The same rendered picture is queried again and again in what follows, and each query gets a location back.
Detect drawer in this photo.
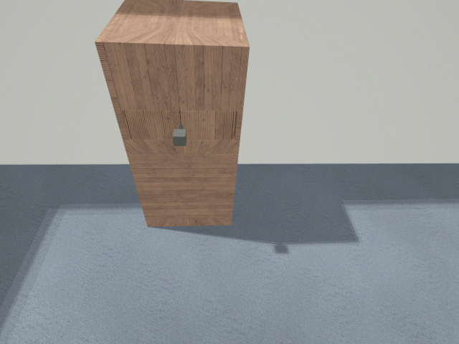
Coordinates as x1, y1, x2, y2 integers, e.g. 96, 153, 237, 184
122, 110, 236, 140

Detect cabinet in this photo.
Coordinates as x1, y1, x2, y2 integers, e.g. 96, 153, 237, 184
95, 0, 250, 226

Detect handle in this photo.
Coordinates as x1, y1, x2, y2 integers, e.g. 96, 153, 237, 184
173, 125, 186, 146

